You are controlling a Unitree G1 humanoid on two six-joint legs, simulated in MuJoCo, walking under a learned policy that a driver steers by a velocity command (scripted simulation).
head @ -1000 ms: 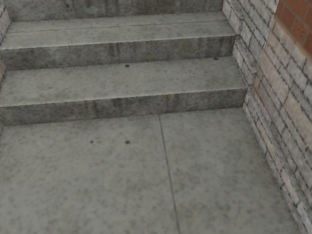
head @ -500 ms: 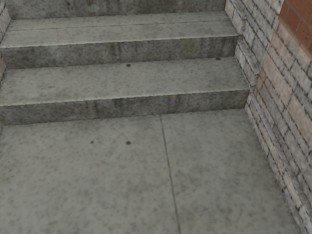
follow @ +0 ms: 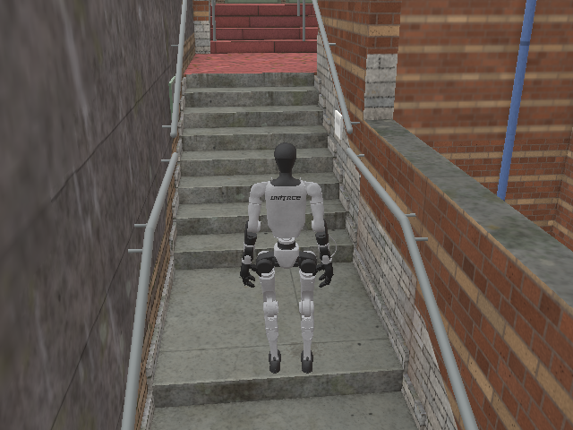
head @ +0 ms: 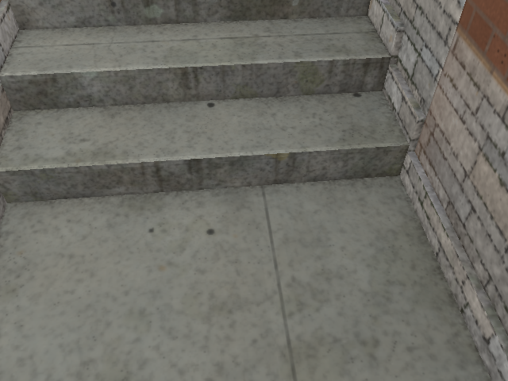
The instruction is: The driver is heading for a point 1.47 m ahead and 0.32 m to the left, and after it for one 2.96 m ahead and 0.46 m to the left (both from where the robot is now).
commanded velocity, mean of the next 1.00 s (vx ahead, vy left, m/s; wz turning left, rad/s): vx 0.40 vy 0.00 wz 0.00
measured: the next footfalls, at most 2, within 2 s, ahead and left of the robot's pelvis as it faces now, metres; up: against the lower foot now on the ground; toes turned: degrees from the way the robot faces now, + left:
right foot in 0.46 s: +0.19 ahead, -0.19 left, +0.00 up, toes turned -7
left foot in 0.86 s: +0.52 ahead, -0.05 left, +0.00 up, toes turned +1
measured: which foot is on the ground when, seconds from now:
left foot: down 0.00-0.46, up 0.48-0.84, down 0.86-1.00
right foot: down 0.00-0.06, up 0.08-0.44, down 0.46-0.86, up 0.88-1.00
